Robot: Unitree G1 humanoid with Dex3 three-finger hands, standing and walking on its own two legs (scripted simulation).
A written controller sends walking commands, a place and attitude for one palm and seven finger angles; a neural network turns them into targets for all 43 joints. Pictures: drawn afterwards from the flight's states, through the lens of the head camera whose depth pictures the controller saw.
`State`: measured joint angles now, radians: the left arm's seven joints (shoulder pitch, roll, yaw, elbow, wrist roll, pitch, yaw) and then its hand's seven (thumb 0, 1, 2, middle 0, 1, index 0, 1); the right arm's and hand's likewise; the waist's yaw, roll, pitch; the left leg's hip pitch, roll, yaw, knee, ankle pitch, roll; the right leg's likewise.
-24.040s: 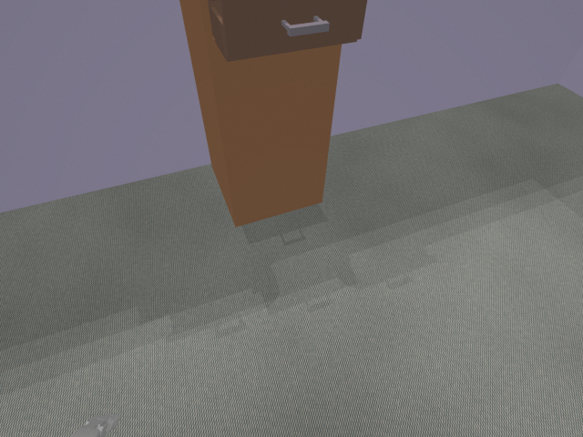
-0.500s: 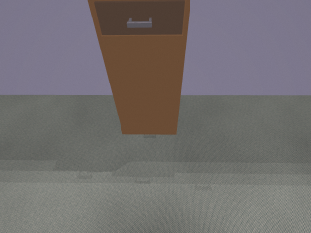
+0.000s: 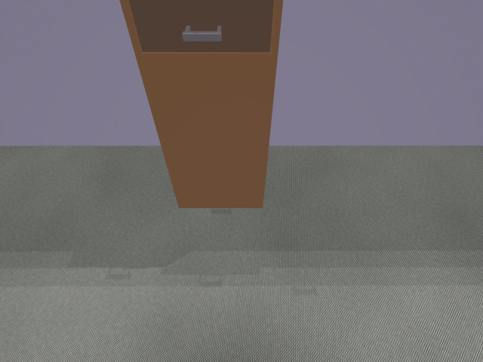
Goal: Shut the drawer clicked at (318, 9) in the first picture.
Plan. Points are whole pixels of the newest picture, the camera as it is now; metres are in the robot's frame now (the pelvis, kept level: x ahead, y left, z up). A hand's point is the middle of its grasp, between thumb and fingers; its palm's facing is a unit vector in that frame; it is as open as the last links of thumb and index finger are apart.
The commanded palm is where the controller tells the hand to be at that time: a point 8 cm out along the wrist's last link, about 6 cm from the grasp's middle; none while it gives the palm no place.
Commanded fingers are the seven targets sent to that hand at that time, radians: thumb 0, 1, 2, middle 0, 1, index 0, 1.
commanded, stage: look to check the result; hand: left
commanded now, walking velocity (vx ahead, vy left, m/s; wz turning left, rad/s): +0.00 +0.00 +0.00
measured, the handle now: (202, 32) +0.90 +0.15 +0.12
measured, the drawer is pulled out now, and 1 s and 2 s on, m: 0.00 0.00 0.00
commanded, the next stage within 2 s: stand and wait in 0.48 s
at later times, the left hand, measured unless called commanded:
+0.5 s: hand out of the picture +0.08 +0.21 -0.16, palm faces +0.01 -0.96 -0.29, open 7.4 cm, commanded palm none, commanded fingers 0.00 0.90 0.90 -0.20 -0.30 -0.20 -0.30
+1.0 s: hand out of the picture +0.11 +0.22 -0.15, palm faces +0.00 -0.95 -0.31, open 7.3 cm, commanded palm none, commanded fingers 0.00 0.90 0.90 -0.20 -0.30 -0.20 -0.30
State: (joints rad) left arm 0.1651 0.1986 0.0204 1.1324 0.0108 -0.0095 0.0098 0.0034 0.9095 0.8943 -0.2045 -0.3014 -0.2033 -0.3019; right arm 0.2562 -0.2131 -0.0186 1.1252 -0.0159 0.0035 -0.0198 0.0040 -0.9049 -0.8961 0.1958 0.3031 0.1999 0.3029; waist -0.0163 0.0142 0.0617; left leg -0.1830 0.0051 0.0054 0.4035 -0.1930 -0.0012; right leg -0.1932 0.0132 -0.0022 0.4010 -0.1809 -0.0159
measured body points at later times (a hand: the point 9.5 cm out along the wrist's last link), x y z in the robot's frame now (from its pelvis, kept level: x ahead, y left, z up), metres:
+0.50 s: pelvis +0.02 -0.01 +0.00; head +0.05 -0.02 +0.45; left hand +0.08 +0.26 -0.14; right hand +0.08 -0.27 -0.15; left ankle +0.02 +0.12 -0.74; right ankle +0.02 -0.11 -0.74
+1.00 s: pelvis +0.03 -0.01 +0.00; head +0.05 -0.03 +0.45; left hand +0.11 +0.26 -0.13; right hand +0.09 -0.29 -0.15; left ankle +0.02 +0.12 -0.74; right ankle +0.02 -0.11 -0.74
